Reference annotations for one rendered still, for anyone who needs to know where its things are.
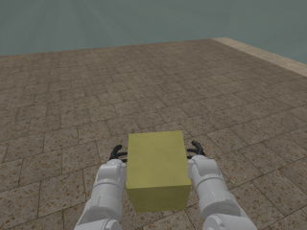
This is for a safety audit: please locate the left robot forearm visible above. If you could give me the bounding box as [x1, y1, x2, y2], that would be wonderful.
[74, 159, 128, 229]

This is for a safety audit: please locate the carton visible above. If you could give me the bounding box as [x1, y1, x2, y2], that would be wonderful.
[125, 130, 192, 213]

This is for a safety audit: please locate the right robot forearm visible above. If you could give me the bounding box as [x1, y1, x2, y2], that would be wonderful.
[187, 154, 250, 220]

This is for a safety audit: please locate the robot left hand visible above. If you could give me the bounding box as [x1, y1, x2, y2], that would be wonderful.
[108, 145, 128, 163]

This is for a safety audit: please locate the robot right hand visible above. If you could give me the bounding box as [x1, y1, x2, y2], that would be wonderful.
[187, 141, 206, 159]

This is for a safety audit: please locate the robot right upper arm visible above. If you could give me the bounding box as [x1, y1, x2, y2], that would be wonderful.
[202, 213, 257, 230]

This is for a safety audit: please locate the robot left upper arm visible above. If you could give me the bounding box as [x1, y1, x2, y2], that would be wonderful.
[74, 218, 123, 230]

